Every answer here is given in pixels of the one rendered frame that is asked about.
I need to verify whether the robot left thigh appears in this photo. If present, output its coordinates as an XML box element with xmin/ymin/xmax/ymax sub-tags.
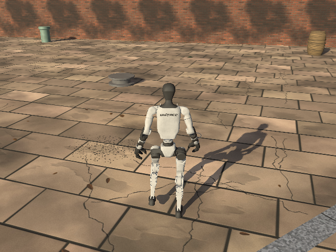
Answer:
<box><xmin>150</xmin><ymin>145</ymin><xmax>161</xmax><ymax>173</ymax></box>

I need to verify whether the robot right upper arm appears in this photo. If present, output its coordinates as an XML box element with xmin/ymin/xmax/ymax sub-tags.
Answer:
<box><xmin>180</xmin><ymin>106</ymin><xmax>194</xmax><ymax>135</ymax></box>

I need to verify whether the robot left upper arm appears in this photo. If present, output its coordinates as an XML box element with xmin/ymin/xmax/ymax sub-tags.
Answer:
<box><xmin>143</xmin><ymin>106</ymin><xmax>158</xmax><ymax>135</ymax></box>

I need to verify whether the robot right thigh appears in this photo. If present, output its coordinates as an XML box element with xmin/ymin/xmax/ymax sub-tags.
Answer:
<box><xmin>175</xmin><ymin>147</ymin><xmax>186</xmax><ymax>186</ymax></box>

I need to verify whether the right robot hand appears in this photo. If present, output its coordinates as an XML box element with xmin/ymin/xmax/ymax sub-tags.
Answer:
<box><xmin>188</xmin><ymin>142</ymin><xmax>200</xmax><ymax>152</ymax></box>

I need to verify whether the robot thigh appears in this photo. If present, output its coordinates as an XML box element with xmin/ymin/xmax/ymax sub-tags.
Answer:
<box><xmin>175</xmin><ymin>147</ymin><xmax>186</xmax><ymax>186</ymax></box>
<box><xmin>150</xmin><ymin>145</ymin><xmax>161</xmax><ymax>173</ymax></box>

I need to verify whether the robot left forearm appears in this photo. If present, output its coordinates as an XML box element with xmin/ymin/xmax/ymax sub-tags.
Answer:
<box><xmin>136</xmin><ymin>127</ymin><xmax>148</xmax><ymax>149</ymax></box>

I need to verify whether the robot right forearm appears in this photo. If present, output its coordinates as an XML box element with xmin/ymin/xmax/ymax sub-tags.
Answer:
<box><xmin>189</xmin><ymin>127</ymin><xmax>199</xmax><ymax>144</ymax></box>

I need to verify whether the left robot hand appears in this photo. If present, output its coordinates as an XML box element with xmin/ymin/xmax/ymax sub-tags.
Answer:
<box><xmin>134</xmin><ymin>147</ymin><xmax>146</xmax><ymax>159</ymax></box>

